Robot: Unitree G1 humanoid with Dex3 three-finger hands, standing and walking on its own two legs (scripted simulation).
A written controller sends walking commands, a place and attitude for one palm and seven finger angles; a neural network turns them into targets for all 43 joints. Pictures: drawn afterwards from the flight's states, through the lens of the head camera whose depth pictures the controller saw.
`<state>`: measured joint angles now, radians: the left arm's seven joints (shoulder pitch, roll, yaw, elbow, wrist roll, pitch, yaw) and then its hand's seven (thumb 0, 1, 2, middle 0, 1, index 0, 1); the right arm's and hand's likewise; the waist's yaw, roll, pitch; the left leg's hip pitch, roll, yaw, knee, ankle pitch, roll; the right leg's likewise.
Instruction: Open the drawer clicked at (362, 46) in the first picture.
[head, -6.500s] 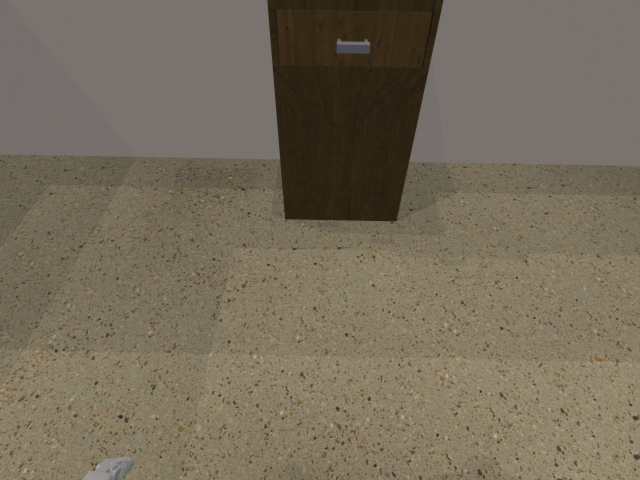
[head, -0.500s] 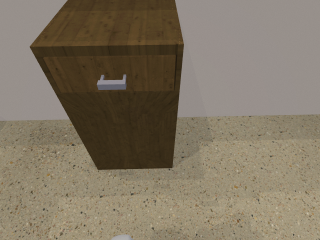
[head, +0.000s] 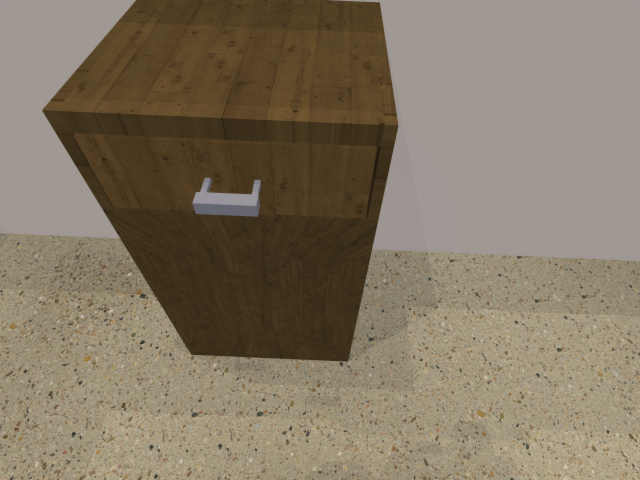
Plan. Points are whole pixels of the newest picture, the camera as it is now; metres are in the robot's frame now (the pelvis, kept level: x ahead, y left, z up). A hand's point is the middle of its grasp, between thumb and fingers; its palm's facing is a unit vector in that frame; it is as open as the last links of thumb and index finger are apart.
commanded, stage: come to a stop and stand still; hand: left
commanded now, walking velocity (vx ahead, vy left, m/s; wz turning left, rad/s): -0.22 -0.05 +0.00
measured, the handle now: (229, 194) +0.51 +0.21 +0.02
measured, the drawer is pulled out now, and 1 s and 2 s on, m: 0.00 0.00 0.00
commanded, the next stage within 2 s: look again from close up in 1.24 s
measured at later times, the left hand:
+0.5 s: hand out of the picture +0.00 +0.10 -0.13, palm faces +0.10 -0.95 -0.29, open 7.3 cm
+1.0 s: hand out of the picture -0.11 +0.15 -0.18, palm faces +0.14 -0.98 -0.16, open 7.3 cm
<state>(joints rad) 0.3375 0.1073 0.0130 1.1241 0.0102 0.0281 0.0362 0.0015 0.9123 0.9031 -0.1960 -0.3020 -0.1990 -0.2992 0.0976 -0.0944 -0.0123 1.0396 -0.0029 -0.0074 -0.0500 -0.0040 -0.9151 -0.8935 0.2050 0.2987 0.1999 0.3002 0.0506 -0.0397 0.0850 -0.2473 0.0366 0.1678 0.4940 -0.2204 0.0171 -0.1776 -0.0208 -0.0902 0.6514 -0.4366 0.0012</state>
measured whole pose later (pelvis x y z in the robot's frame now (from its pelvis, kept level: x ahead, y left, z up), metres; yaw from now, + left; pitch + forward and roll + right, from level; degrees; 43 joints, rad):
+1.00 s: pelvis -0.07 -0.03 +0.01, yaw +3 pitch +0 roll +1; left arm 0.33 0.17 0.04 1.14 0.02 0.03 0.02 0.00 0.91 0.90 -0.19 -0.30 -0.20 -0.30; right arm 0.30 -0.13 -0.01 1.10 -0.02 0.02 -0.03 0.01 -0.92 -0.89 0.20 0.30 0.20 0.30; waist 0.04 -0.06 -0.03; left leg -0.14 -0.01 0.03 0.39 -0.24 0.01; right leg -0.28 -0.05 -0.07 0.56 -0.28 0.00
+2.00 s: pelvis -0.05 -0.04 +0.00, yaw +1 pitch -1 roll +1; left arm 0.27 0.14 0.00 1.12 0.01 -0.01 0.03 0.00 0.92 0.90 -0.20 -0.30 -0.20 -0.30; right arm 0.28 -0.15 0.02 1.10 -0.02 -0.02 -0.03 0.01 -0.91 -0.89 0.20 0.30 0.20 0.30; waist 0.00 0.01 0.05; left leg -0.13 0.01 0.05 0.47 -0.33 -0.01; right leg -0.20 -0.02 -0.04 0.53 -0.32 -0.01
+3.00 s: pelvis -0.01 -0.05 +0.00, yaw +2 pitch -1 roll +0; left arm 0.28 0.15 0.01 1.01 0.03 -0.02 0.05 0.00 0.92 0.90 -0.20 -0.30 -0.20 -0.30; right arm 0.18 -0.18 -0.03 0.96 -0.01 0.02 -0.01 0.01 -0.92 -0.89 0.20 0.30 0.20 0.30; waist 0.00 0.02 0.05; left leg -0.27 0.04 0.05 0.66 -0.39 0.00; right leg -0.24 0.00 -0.10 0.56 -0.31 -0.05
